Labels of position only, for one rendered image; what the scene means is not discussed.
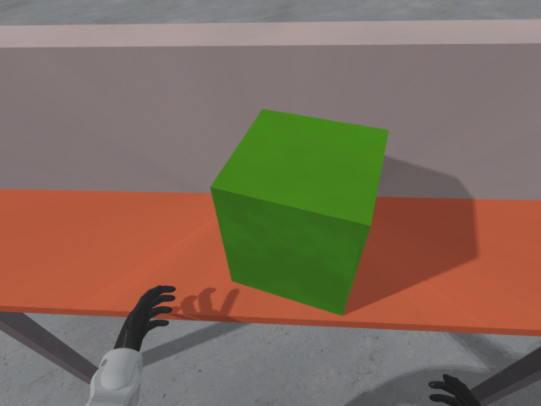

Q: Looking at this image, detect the right robot hand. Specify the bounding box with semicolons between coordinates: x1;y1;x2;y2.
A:
429;374;481;406

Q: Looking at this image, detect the table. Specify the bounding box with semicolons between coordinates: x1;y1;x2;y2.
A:
0;189;541;406

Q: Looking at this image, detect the carton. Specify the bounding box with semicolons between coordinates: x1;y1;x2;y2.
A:
210;109;389;315

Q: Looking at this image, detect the left robot forearm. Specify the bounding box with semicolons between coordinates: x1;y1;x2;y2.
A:
85;348;143;406

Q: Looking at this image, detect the left robot hand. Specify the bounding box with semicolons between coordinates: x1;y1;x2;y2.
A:
114;285;176;352

